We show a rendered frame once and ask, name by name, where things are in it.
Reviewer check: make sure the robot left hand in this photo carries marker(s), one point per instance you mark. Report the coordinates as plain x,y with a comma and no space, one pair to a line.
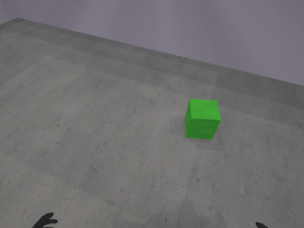
45,220

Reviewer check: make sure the carton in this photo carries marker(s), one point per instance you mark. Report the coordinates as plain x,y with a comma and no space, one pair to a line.
202,119

